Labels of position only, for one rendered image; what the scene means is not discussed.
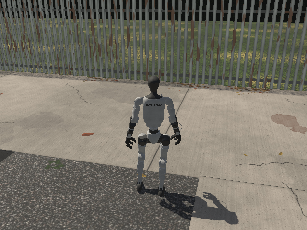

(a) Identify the robot right hand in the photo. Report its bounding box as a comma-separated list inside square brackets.
[170, 134, 181, 145]

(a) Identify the left robot foot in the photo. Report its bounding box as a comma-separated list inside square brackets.
[136, 180, 143, 191]

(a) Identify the robot right shin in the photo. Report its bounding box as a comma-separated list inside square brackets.
[159, 160, 167, 190]

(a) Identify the robot left forearm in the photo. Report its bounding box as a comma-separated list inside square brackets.
[126, 116, 136, 138]

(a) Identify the robot left hand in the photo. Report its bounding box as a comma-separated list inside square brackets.
[125, 137, 136, 149]

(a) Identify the left robot upper arm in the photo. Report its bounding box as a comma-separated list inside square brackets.
[131, 97, 144, 123]

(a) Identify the robot right forearm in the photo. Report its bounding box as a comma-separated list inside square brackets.
[171, 116, 180, 135]

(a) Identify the right robot upper arm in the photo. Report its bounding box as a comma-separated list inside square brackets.
[164, 97, 176, 123]

